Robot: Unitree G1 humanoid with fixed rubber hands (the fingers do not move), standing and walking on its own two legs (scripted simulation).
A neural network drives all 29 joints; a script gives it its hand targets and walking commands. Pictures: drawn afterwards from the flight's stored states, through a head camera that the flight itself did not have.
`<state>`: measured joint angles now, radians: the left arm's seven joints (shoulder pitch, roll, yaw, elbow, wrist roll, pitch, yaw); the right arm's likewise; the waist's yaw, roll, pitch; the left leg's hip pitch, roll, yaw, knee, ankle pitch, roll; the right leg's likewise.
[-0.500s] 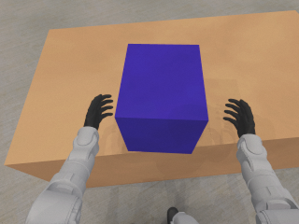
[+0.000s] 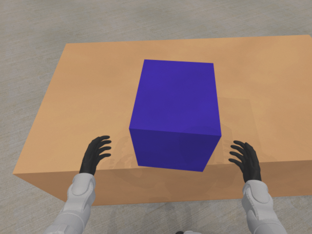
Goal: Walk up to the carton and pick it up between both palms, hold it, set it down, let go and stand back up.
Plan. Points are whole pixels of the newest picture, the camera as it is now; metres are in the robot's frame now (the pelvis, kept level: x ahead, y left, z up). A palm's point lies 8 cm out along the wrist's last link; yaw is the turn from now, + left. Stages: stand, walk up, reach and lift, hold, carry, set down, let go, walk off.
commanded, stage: set down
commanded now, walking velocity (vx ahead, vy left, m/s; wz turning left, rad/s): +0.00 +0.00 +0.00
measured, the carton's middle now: (174, 116) +0.47 -0.07 -0.06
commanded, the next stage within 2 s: let go in 1.50 s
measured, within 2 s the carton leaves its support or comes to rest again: neither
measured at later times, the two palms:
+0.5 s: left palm (85, 188) +0.25 +0.19 -0.05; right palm (248, 195) +0.21 -0.24 -0.06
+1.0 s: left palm (75, 203) +0.22 +0.21 -0.06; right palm (245, 203) +0.19 -0.22 -0.06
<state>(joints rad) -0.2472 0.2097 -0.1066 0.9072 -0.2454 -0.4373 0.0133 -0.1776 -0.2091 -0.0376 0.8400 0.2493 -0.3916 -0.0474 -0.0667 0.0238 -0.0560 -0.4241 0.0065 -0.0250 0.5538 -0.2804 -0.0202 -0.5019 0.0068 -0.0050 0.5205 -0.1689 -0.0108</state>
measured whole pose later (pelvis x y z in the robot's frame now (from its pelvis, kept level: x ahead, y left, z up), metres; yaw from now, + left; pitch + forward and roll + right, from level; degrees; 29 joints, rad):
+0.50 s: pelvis +0.02 +0.00 +0.00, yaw -1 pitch +3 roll +0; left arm -0.02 0.21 -0.11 0.80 -0.20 -0.42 -0.01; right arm 0.01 -0.19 0.00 0.88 0.19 -0.51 -0.02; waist -0.04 0.01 0.03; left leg -0.25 0.02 -0.01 0.52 -0.31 -0.02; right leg -0.35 0.02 0.02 0.50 -0.20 -0.01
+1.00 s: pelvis +0.03 +0.01 +0.01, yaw -2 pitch -3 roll -1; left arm 0.13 0.21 -0.09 0.65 -0.12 -0.20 0.02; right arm 0.11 -0.18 -0.04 0.82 0.08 -0.38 0.00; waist -0.01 0.01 0.07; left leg -0.07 0.02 0.01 0.43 -0.30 -0.01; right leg -0.17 0.03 0.03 0.41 -0.18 0.00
